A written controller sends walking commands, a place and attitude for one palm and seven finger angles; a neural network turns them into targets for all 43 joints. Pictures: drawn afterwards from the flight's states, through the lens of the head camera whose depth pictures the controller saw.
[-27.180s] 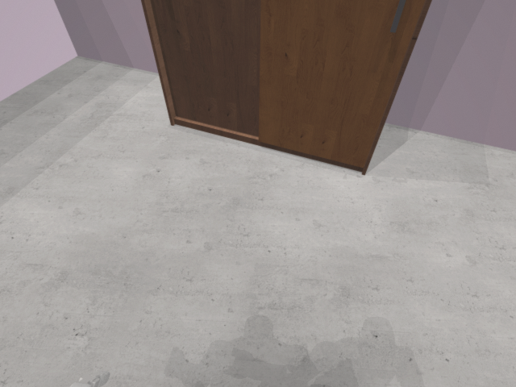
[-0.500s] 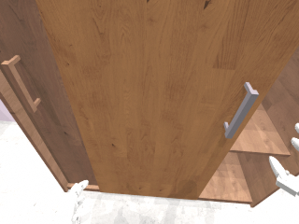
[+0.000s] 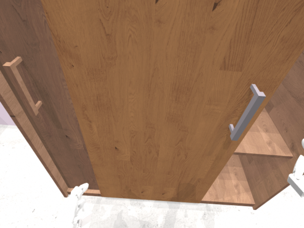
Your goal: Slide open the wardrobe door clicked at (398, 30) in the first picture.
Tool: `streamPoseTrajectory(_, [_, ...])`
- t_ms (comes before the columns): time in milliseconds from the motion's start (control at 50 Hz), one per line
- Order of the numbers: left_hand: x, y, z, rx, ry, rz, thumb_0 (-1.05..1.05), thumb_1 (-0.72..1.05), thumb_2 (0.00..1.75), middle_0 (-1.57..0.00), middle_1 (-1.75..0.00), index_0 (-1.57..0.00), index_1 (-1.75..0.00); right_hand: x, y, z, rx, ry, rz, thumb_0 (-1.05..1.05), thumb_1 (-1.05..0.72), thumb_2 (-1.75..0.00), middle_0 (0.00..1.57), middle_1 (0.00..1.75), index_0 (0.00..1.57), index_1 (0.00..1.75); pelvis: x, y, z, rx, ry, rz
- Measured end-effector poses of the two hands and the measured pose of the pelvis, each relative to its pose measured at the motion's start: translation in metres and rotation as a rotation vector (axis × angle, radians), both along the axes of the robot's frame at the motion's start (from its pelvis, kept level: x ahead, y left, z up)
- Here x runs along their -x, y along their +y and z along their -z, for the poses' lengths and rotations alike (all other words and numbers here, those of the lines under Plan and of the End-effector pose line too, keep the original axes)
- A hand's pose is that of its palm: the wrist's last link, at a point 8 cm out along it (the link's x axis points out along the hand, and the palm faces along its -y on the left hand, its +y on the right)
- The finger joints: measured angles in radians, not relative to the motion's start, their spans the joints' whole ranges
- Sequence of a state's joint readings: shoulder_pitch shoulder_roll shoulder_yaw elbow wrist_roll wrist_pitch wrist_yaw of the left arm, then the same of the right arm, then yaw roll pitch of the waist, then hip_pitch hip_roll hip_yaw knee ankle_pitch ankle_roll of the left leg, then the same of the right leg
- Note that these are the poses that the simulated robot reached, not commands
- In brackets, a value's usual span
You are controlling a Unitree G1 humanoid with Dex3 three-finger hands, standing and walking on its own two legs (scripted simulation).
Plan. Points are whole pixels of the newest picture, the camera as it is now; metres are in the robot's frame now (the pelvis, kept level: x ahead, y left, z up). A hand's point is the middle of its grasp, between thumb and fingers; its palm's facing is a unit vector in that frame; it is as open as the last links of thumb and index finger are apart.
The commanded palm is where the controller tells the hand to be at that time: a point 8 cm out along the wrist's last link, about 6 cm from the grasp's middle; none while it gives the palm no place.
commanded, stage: step back with the hand held close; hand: right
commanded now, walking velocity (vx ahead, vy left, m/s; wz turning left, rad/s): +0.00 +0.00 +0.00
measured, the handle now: (243, 114) +0.42 -0.29 +0.10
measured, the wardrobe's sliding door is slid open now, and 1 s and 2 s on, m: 0.37 0.37 0.37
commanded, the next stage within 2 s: stop stepping back and stand still in 1.16 s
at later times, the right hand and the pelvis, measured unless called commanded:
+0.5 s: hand out of the picture +0.16 -0.30 +0.16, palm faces +0.34 +0.81 -0.48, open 7.4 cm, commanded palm +0.10 -0.34 +0.17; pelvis -0.05 -0.04 +0.00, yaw +1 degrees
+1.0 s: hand out of the picture +0.02 -0.34 +0.17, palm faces +0.53 +0.76 -0.37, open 7.4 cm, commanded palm -0.03 -0.37 +0.17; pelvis -0.15 -0.06 -0.02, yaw -5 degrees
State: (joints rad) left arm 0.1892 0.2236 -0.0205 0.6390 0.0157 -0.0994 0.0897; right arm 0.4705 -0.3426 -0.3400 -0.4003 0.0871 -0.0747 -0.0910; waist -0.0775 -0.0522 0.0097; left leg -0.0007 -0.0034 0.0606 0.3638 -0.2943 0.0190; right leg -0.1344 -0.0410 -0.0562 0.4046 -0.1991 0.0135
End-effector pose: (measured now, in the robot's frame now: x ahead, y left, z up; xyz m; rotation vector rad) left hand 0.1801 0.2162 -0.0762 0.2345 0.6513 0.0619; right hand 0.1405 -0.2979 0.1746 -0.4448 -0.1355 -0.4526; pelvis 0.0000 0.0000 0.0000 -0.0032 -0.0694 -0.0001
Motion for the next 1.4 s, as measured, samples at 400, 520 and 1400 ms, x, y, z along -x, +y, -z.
streamPoseTrajectory(400, [0.038, 0.003, -0.011, -0.059, 0.064, -0.129, 0.01, 0.91, 0.90, -0.20, -0.30, -0.20, -0.30, 0.002, -0.019, 0.002, 0.086, 0.039, -0.129, 0.01, -0.88, -0.90, 0.21, 0.30, 0.21, 0.30, 0.030, -0.027, 0.002, -0.023, 0.075, -0.024])
streamPoseTrajectory(520, [0.066, -0.013, -0.014, -0.079, 0.066, -0.127, 0.01, 0.91, 0.90, -0.20, -0.30, -0.20, -0.30, 0.024, -0.043, -0.002, 0.121, -0.010, -0.127, 0.01, -0.88, -0.90, 0.21, 0.30, 0.21, 0.30, 0.051, -0.042, 0.004, -0.034, 0.068, -0.021])
streamPoseTrajectory(1400, [0.277, -0.082, -0.008, -0.118, 0.016, -0.015, 0.01, 0.91, 0.90, -0.21, -0.30, -0.20, -0.30, 0.254, -0.106, 0.005, 0.038, -0.299, -0.053, 0.00, -0.88, -0.90, 0.21, 0.30, 0.21, 0.30, 0.254, -0.092, 0.019, -0.063, 0.033, 0.007])
